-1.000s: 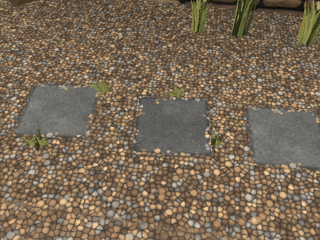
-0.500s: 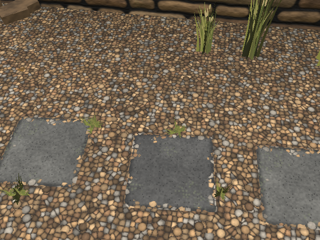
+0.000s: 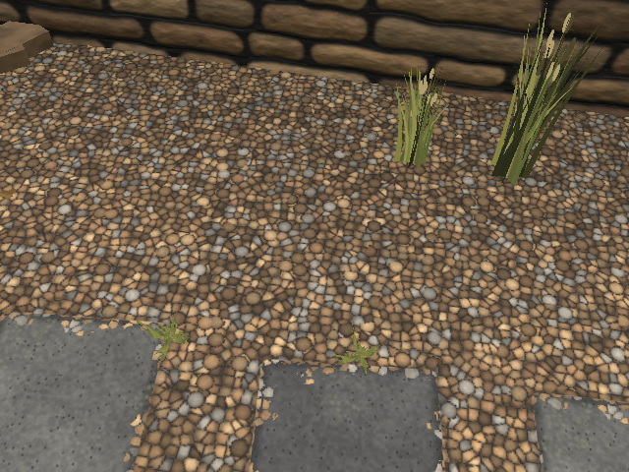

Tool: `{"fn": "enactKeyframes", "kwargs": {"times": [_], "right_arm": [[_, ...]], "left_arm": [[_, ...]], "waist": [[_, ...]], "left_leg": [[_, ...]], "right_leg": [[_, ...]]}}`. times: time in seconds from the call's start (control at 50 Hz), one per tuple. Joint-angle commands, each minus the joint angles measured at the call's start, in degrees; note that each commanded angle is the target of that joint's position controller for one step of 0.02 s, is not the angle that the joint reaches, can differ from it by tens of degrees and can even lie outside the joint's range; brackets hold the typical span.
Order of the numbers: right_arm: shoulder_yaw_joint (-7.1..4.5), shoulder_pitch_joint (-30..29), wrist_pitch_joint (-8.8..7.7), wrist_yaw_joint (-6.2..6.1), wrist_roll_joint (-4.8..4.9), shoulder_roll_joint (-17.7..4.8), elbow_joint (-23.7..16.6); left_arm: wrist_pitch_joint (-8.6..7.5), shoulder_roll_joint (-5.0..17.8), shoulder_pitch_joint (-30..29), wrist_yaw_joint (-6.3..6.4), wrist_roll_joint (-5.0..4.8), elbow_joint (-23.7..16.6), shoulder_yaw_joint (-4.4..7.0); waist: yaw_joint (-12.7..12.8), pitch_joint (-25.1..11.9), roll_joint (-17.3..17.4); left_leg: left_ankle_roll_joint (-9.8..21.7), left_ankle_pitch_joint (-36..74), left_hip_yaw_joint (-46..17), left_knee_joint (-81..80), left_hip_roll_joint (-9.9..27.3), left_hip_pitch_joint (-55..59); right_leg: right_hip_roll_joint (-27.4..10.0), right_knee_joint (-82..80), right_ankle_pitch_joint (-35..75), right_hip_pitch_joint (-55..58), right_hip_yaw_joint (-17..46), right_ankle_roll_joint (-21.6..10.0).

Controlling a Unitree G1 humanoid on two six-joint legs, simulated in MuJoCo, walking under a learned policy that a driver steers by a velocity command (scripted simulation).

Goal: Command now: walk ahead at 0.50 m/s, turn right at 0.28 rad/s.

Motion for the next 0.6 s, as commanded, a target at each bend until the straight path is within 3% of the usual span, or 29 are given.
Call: {"fn": "enactKeyframes", "kwargs": {"times": [0.02, 0.06, 0.12, 0.24, 0.3, 0.34, 0.38, 0.4, 0.42, 0.44, 0.46, 0.48, 0.5, 0.52, 0.54, 0.56, 0.58, 0.6], "right_arm": [[-1.22, 5.3, -0.75, -0.33, -0.83, -5.2, -0.2], [-1.32, 4.9, -1.15, -0.33, -0.97, -5.0, 0.5], [-1.98, 5.8, -1.38, -1.17, -1.19, -6.9, 1.7], [-2.32, 7.9, -0.56, -2.58, -0.75, -8.6, 2.5], [-2.69, 11.4, 0.52, -2.79, -0.13, -9.4, 3.6], [-2.99, 12.2, 1.48, -2.77, 0.34, -10.1, 3.9], [-3.44, 10.7, 2.27, -3.01, 0.76, -11.7, 3.2], [-3.69, 10.0, 2.71, -3.22, 0.96, -12.6, 2.8], [-3.83, 9.0, 3.19, -3.35, 1.04, -13.3, 2.5], [-3.6, 7.9, 3.31, -3.39, 1.24, -13.1, 2.0], [-2.44, 9.2, 2.59, -3.23, -0.54, -9.6, 0.5], [-0.5, 12.3, 0.36, -2.4, -0.7, -3.3, -2.6], [-1.34, 5.8, -2.13, -1.35, 1.7, -8.2, -3.8], [-1.41, 2.5, -3.15, -0.93, 3.09, -8.7, -5.0], [-1.4, 2.5, -3.4, -1.29, 2.13, -8.2, -4.3], [-2.06, 2.7, -2.95, -1.73, 0.56, -9.2, -3.7], [-2.4, 3.9, -2.03, -1.69, 0.17, -9.5, -3.5], [-2.5, 4.3, -1.26, -1.71, -0.15, -9.1, -3.8]], "left_arm": [[-0.47, 5.8, -2.0, 0.49, 0.0, -4.5, 1.91], [1.08, 3.2, -0.5, 0.34, -0.16, -4.2, 1.77], [2.19, 2.4, -3.3, 0.36, 0.28, -5.9, 1.99], [1.77, 0.8, -13.2, -1.33, 1.02, -9.8, 1.33], [1.79, 0.3, -18.3, -2.39, 0.98, -12.6, 0.84], [1.87, 0.6, -20.1, -3.2, 0.83, -14.4, 0.86], [2.03, 2.1, -18.6, -3.78, 0.72, -15.4, 1.58], [2.19, 3.4, -15.7, -3.85, 0.62, -15.3, 2.29], [2.27, 5.6, -9.7, -3.78, 0.37, -14.2, 3.48], [2.34, 9.0, -0.4, -3.06, 0.3, -11.9, 5.42], [2.92, 14.7, 6.1, -1.63, 0.5, -10.5, 7.09], [2.24, 17.8, 2.6, -1.75, 0.63, -12.4, 7.04], [1.7, 13.1, 4.5, -2.13, 1.21, -12.6, 5.51], [1.05, 10.0, 2.6, -2.03, 1.31, -12.4, 4.74], [0.57, 8.0, -1.5, -2.11, 1.0, -13.1, 4.11], [0.37, 6.0, -5.2, -1.95, 1.19, -14.1, 3.52], [0.35, 5.2, -6.9, -1.66, 1.65, -15.1, 3.07], [0.27, 5.9, -7.1, -1.39, 1.68, -15.3, 3.19]], "waist": [[-2.4, -4.5, 7.6], [-1.0, -2.9, 7.4], [-0.6, -0.4, 5.3], [-3.4, 2.6, 4.0], [-5.3, 4.4, 3.3], [-5.2, 4.6, 3.9], [-3.0, 2.4, 5.8], [-0.9, 0.1, 7.1], [2.7, -3.3, 7.6], [7.7, -8.0, 6.1], [8.3, -12.8, -3.9], [1.8, -19.1, -13.5], [6.0, -20.2, -5.9], [5.3, -13.0, -4.1], [2.2, -7.7, 1.5], [0.2, -5.8, 1.8], [-1.5, -4.9, 1.4], [-2.2, -4.6, 0.9]], "left_leg": [[8.0, 1.7, -17.6, -17.7, 15.9, 18.9], [8.2, 4.5, -12.5, -20.7, 15.0, 14.9], [8.4, 9.8, -6.4, -22.6, 15.0, 14.6], [6.3, 12.4, 3.7, -23.9, 13.6, 17.5], [6.1, 15.5, 5.8, -21.8, 15.5, 24.1], [5.6, 21.1, 6.9, -18.8, 16.8, 28.3], [4.4, 38.1, 8.6, -12.9, 17.1, 30.0], [3.8, 47.7, 9.2, -7.7, 17.0, 30.4], [2.9, 53.2, 9.8, 1.0, 16.3, 29.2], [0.9, 48.6, 10.8, 13.8, 13.8, 23.2], [-1.8, 18.8, 10.7, 32.7, 10.2, 6.9], [-4.8, -24.4, 0.2, 51.3, -3.4, -15.4], [-3.1, -22.9, -9.9, 53.9, -0.9, -21.9], [-1.5, -18.3, -9.3, 51.3, 1.8, -24.9], [-1.1, -13.9, -9.2, 45.3, 4.6, -22.1], [-1.5, -11.6, -9.0, 40.1, 6.3, -17.7], [-2.0, -10.0, -9.2, 37.9, 7.2, -14.0], [-2.8, -9.2, -8.9, 35.4, 7.3, -12.4]], "right_leg": [[-7.0, 3.4, 7.4, -18.3, 3.7, -0.5], [-7.6, 1.5, 9.4, -16.0, 3.5, -0.2], [-7.7, -3.0, 15.6, -20.5, 4.3, 0.7], [-6.3, -20.8, 29.3, -20.7, -0.9, 0.9], [-5.7, -25.7, 27.4, -23.2, -3.2, -0.2], [-4.7, -27.5, 23.1, -23.6, -5.0, -1.4], [-1.8, -28.2, 17.7, -18.1, -8.1, -3.3], [0.4, -27.7, 14.6, -13.3, -9.8, -4.5], [2.8, -28.7, 13.3, -5.5, -10.8, -6.1], [4.8, -33.4, 17.3, 8.8, -9.7, -8.3], [-5.6, -34.0, 19.0, 25.5, 7.0, -12.0], [-18.1, -44.3, 9.8, 40.2, 42.3, -23.9], [-18.5, -49.2, 8.2, 40.9, 43.2, -22.1], [-16.6, -48.6, 11.2, 35.3, 33.9, -19.6], [-13.6, -48.6, 17.1, 25.8, 26.4, -17.2], [-11.5, -49.1, 22.2, 18.6, 21.4, -15.6], [-10.0, -50.5, 24.9, 13.9, 19.1, -15.2], [-9.7, -51.4, 27.0, 11.2, 18.5, -15.4]]}}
